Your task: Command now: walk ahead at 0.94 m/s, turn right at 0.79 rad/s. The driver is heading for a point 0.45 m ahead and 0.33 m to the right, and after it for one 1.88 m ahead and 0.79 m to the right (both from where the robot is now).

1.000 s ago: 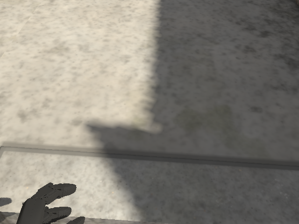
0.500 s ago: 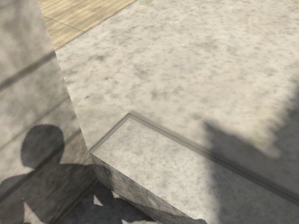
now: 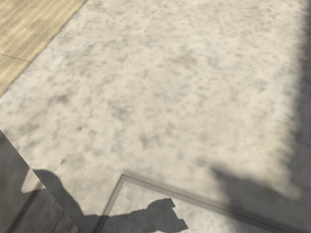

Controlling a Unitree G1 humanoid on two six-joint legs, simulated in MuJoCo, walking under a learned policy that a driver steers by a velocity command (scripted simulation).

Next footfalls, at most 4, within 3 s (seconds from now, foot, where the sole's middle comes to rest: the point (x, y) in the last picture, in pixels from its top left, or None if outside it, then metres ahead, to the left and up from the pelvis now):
0.40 right None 0.29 -0.16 -0.45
0.86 left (209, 173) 0.55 -0.12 -0.45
1.14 right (277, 230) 0.37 -0.31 -0.45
1.54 left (184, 181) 0.52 -0.03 -0.45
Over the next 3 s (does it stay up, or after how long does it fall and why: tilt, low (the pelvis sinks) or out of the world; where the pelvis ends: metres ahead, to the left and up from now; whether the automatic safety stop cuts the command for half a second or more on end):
stays up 1.10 -0.22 0.28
